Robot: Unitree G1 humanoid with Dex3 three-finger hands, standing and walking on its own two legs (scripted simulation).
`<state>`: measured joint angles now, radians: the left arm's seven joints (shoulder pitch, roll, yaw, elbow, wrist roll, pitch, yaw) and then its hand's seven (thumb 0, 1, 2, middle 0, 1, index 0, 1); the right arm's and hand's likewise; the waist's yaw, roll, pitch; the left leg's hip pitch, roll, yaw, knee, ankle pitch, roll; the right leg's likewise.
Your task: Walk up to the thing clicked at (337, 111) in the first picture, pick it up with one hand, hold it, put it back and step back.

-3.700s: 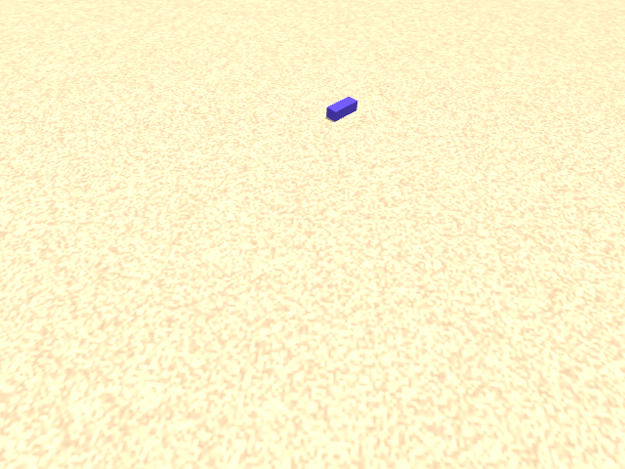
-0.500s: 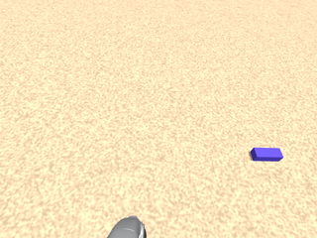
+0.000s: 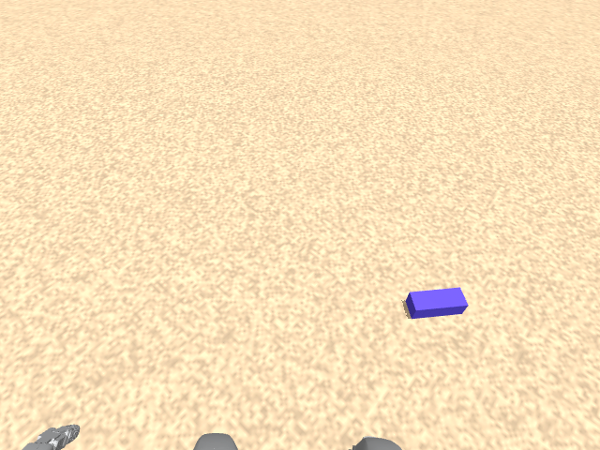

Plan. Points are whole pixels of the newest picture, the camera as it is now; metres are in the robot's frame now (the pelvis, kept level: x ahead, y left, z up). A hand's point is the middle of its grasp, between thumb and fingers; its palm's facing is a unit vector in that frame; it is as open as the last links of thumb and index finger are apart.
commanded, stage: walk up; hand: left
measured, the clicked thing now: (435, 303) +0.70 -0.48 -0.70
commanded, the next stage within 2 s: none
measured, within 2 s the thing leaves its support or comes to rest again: neither
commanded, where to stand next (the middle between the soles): +0.39 -0.80 m, yaw +7 degrees
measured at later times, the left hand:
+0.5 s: hand (239, 445) +0.16 +0.10 -0.14, palm faces -0.04 -0.97 -0.25, open 7.4 cm
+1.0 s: hand (376, 446) +0.15 -0.09 -0.11, palm faces +0.09 -0.92 -0.37, open 7.4 cm
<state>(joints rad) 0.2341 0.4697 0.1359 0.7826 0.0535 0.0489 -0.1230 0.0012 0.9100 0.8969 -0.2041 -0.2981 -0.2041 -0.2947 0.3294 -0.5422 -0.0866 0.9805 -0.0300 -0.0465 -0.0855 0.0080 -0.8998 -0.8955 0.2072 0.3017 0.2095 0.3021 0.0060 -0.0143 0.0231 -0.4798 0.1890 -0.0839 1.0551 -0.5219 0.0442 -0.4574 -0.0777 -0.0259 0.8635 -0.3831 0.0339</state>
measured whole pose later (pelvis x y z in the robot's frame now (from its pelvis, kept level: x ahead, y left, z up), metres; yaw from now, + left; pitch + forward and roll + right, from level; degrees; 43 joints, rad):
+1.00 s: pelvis +0.16 -0.38 +0.03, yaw +3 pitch -1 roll -1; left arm 0.37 0.44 0.11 0.80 0.06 0.06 -0.08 0.00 0.90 0.90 -0.21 -0.30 -0.21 -0.30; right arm 0.30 -0.43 -0.03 0.99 -0.01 -0.08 -0.07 0.01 -0.90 -0.90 0.21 0.30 0.21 0.30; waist 0.10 -0.02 0.06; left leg -0.56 0.01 0.09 0.94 -0.41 0.05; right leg -0.28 0.03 -0.11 0.63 -0.33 -0.07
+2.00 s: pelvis +0.31 -0.72 +0.01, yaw +4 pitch -3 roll +1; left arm 0.31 0.42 0.07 0.77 0.06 0.10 -0.08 0.01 0.91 0.90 -0.21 -0.30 -0.20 -0.29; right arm 0.31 -0.40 -0.04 0.92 -0.02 -0.09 -0.10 0.00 -0.90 -0.89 0.21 0.30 0.22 0.30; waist 0.03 -0.12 0.11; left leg -0.41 0.01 0.12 0.72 -0.27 0.07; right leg -0.49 0.02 0.01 1.15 -0.50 -0.02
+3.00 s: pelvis +0.40 -0.82 +0.01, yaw +11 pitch -2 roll -1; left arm 0.20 0.43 0.03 0.92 -0.01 -0.04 0.05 0.00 0.91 0.90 -0.21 -0.30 -0.21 -0.30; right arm 0.08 -0.38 -0.04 0.88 -0.01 0.03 0.02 0.00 -0.90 -0.90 0.21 0.30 0.21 0.30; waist 0.01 0.00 0.13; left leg -0.38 0.00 0.02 0.80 -0.38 0.04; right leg -0.36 -0.04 -0.05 0.76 -0.36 0.00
